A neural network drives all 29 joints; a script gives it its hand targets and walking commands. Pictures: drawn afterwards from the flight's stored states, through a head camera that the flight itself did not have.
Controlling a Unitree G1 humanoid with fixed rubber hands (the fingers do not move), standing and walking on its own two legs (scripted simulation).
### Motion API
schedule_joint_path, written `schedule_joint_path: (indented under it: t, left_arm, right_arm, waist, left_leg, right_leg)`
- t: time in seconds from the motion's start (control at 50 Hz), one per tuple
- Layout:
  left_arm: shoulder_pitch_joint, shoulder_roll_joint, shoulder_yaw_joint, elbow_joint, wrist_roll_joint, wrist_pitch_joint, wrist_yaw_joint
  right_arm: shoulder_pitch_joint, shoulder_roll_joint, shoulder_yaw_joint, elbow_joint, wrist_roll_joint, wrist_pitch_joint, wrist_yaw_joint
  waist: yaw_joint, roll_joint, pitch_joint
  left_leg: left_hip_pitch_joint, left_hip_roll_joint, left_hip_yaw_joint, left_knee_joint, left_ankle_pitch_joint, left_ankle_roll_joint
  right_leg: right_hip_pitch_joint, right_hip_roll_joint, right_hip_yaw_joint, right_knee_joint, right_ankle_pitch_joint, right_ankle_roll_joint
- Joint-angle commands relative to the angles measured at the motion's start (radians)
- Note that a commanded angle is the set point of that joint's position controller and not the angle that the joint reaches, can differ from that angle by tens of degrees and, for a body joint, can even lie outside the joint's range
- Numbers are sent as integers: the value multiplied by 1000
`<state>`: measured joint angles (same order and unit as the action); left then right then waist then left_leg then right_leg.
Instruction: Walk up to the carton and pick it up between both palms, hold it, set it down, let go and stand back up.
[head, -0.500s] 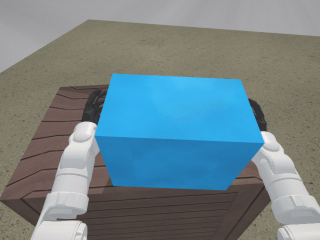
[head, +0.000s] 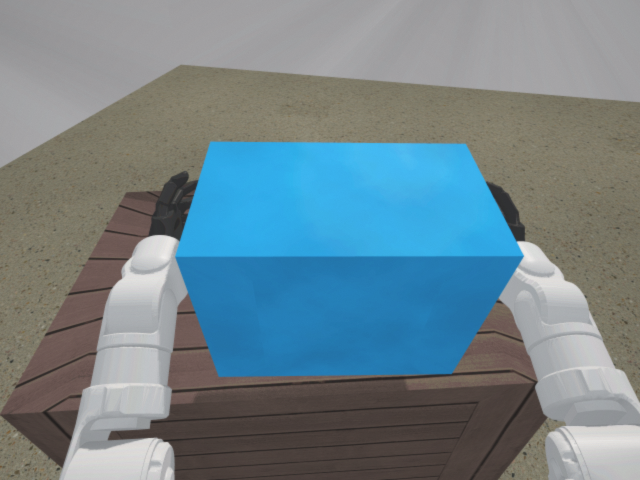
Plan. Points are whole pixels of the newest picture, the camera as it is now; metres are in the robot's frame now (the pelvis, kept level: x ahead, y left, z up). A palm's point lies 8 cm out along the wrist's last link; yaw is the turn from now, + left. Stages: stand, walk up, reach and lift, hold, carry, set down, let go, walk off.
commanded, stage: reach and lift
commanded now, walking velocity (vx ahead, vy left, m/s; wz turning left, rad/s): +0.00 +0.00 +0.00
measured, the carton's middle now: (337, 264) +0.37 +0.00 +0.12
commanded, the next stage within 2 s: hold in 1.54 s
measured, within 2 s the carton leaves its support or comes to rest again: neither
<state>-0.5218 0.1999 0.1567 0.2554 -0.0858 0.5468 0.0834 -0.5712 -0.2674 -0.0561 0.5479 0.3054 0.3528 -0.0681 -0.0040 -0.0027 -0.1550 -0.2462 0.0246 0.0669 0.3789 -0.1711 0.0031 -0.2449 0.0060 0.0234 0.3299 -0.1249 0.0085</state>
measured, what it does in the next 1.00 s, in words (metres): stands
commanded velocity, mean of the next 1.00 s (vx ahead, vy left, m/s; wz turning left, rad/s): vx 0.00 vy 0.00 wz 0.00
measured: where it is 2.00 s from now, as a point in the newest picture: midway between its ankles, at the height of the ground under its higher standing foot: outside the picture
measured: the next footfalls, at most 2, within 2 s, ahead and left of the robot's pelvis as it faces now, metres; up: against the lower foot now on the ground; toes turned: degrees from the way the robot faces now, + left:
none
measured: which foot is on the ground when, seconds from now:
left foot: down 0.00-1.00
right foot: down 0.00-1.00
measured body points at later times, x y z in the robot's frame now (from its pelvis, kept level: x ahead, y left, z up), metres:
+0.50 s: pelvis -0.01 +0.00 +0.00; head -0.07 +0.01 +0.45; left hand +0.35 +0.21 +0.21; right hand +0.38 -0.20 +0.21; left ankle +0.01 +0.11 -0.75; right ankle +0.03 -0.13 -0.75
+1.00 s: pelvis -0.01 +0.00 +0.00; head -0.07 +0.01 +0.45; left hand +0.37 +0.21 +0.23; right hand +0.38 -0.20 +0.22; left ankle +0.01 +0.11 -0.75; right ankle +0.03 -0.13 -0.75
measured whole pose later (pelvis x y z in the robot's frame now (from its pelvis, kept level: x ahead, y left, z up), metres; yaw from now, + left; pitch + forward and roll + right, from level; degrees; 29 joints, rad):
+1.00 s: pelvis -0.01 +0.00 +0.00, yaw +0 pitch +0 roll -1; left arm -0.66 0.20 0.26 0.23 -0.05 0.75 0.07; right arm -0.81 -0.28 -0.11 0.63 0.31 0.55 -0.06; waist -0.04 0.00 -0.16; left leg -0.22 0.02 0.07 0.38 -0.16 0.01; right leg -0.22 0.01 0.02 0.31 -0.10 0.01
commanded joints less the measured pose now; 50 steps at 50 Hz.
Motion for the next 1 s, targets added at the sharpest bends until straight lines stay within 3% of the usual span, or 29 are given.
schedule_joint_path:
  t: [0.0,0.02,0.04,0.1,0.14,0.16,0.18,0.2,0.22,0.28,0.3,0.34,0.38,0.4,0.44,0.48,0.52,0.54,0.56,0.6,0.66,0.68,0.74,0.76,0.78,0.84,0.92,0.94,0.98]
  left_arm:
    - [-684,-568,-459,-443,-83,-3,-170]
    - [-706,-568,-471,-442,-80,4,-165]
    - [-696,-540,-449,-396,-78,15,-169]
    - [-730,-528,-443,-470,-84,47,-172]
    - [-684,-522,-389,-379,-50,73,-181]
    - [-705,-496,-364,-338,-30,87,-188]
    - [-744,-512,-378,-393,-27,97,-187]
    - [-809,-520,-426,-456,-69,87,-187]
    - [-819,-509,-410,-458,-69,89,-181]
    - [-860,-506,-402,-419,-80,106,-178]
    - [-805,-500,-372,-368,-64,121,-184]
    - [-872,-499,-366,-395,-53,120,-191]
    - [-893,-482,-335,-319,-65,124,-197]
    - [-909,-488,-349,-328,-60,122,-196]
    - [-936,-508,-400,-422,-99,118,-183]
    - [-990,-506,-403,-384,-123,105,-178]
    - [-986,-492,-372,-350,-105,113,-176]
    - [-1002,-496,-371,-367,-102,108,-176]
    - [-969,-490,-332,-266,-86,121,-184]
    - [-1003,-473,-321,-239,-71,120,-191]
    - [-1017,-509,-324,-233,-89,123,-181]
    - [-1015,-500,-325,-211,-88,126,-185]
    - [-1050,-483,-312,-224,-83,125,-180]
    - [-1021,-504,-330,-234,-88,133,-181]
    - [-1004,-464,-290,-208,-82,135,-185]
    - [-1024,-461,-284,-207,-72,151,-192]
    - [-1009,-490,-337,-313,-95,158,-189]
    - [-997,-484,-342,-340,-104,157,-187]
    - [-989,-468,-322,-305,-91,164,-182]
  right_arm:
    - [-903,466,380,-601,114,3,174]
    - [-950,449,376,-609,120,-4,174]
    - [-941,440,360,-620,116,8,164]
    - [-903,407,333,-592,117,48,160]
    - [-886,403,322,-528,128,70,157]
    - [-888,381,297,-481,110,83,160]
    - [-876,389,298,-442,118,91,163]
    - [-921,402,307,-524,117,88,167]
    - [-923,406,305,-500,129,95,169]
    - [-916,385,271,-425,129,115,175]
    - [-916,389,264,-404,126,125,176]
    - [-944,425,272,-395,125,131,175]
    - [-965,423,231,-344,109,140,177]
    - [-1012,454,249,-371,104,134,178]
    - [-1015,458,264,-421,111,135,179]
    - [-991,419,209,-348,99,138,185]
    - [-1007,422,194,-291,91,136,195]
    - [-1046,462,229,-334,103,133,194]
    - [-1027,425,180,-278,73,146,199]
    - [-1036,444,177,-225,65,150,204]
    - [-1153,491,218,-284,93,136,206]
    - [-1130,469,197,-250,81,140,203]
    - [-1134,483,203,-209,88,151,202]
    - [-1157,474,225,-259,96,143,205]
    - [-1132,474,222,-259,98,151,197]
    - [-1130,470,213,-218,105,166,189]
    - [-1114,472,243,-298,149,166,180]
    - [-1136,493,270,-371,165,162,171]
    - [-1130,476,264,-344,160,169,167]
  waist:
    - [-39,28,-540]
    - [-47,56,-553]
    - [-58,28,-508]
    - [-71,48,-511]
    - [-53,23,-431]
    - [-65,32,-386]
    - [-76,53,-398]
    - [-75,46,-486]
    - [-64,41,-482]
    - [-90,74,-431]
    - [-78,35,-390]
    - [-76,37,-437]
    - [-83,30,-396]
    - [-62,22,-428]
    - [-70,33,-519]
    - [-113,84,-460]
    - [-103,85,-423]
    - [-70,55,-481]
    - [-98,32,-386]
    - [-91,31,-354]
    - [-50,15,-456]
    - [-76,17,-431]
    - [-58,25,-431]
    - [-50,21,-489]
    - [-51,-6,-463]
    - [-53,10,-415]
    - [-67,46,-531]
    - [-43,14,-571]
    - [-51,18,-519]
  left_leg:
    - [291,-50,-114,-9,445,-44]
    - [295,-51,-117,0,442,-51]
    - [272,-58,-117,-6,400,-40]
    - [286,-51,-124,-10,432,-49]
    - [253,-58,-114,-26,367,-37]
    - [243,-54,-114,-38,323,-33]
    - [245,-52,-115,-46,330,-46]
    - [263,-55,-110,-34,330,-44]
    - [250,-51,-111,-35,344,-43]
    - [240,-45,-119,-37,321,-57]
    - [223,-41,-116,-50,301,-48]
    - [207,-61,-105,-51,266,-37]
    - [166,-60,-104,-68,198,-29]
    - [152,-63,-101,-73,186,-18]
    - [199,-55,-106,-59,241,-35]
    - [197,-43,-119,-72,191,-59]
    - [172,-41,-113,-85,130,-54]
    - [153,-53,-101,-84,133,-36]
    - [119,-42,-109,-106,67,-31]
    - [73,-52,-99,-124,0,-21]
    - [95,-54,-88,-114,44,-4]
    - [104,-50,-99,-111,56,-14]
    - [101,-54,-91,-112,55,-10]
    - [117,-51,-101,-102,99,-11]
    - [99,-60,-88,-100,85,0]
    - [85,-61,-88,-102,100,0]
    - [174,-56,-97,-62,222,-21]
    - [174,-65,-100,-49,260,-13]
    - [165,-63,-103,-51,268,-22]
  right_leg:
    - [265,68,0,-48,318,-13]
    - [247,69,-4,-50,297,-18]
    - [253,63,2,-59,302,-16]
    - [259,66,-5,-53,316,-25]
    - [252,62,2,-69,282,-23]
    - [234,58,4,-68,253,-25]
    - [243,64,-11,-61,224,-31]
    - [252,56,-4,-56,263,-24]
    - [258,60,-4,-52,267,-30]
    - [228,62,-5,-56,237,-42]
    - [247,63,-2,-65,235,-38]
    - [263,48,-3,-64,240,-29]
    - [264,44,0,-70,198,-33]
    - [277,42,-1,-67,193,-28]
    - [275,50,-6,-54,232,-32]
    - [235,53,-13,-58,179,-42]
    - [218,48,-12,-61,134,-38]
    - [253,45,-8,-63,146,-35]
    - [235,45,-9,-66,101,-36]
    - [244,34,-7,-69,60,-33]
    - [257,35,0,-68,77,-26]
    - [250,40,-11,-63,104,-27]
    - [251,36,-3,-64,99,-24]
    - [271,46,-7,-59,139,-31]
    - [289,43,0,-64,139,-19]
    - [285,42,3,-64,153,-15]
    - [305,54,-3,-50,261,-18]
    - [335,58,2,-45,306,-12]
    - [327,59,-3,-48,297,-13]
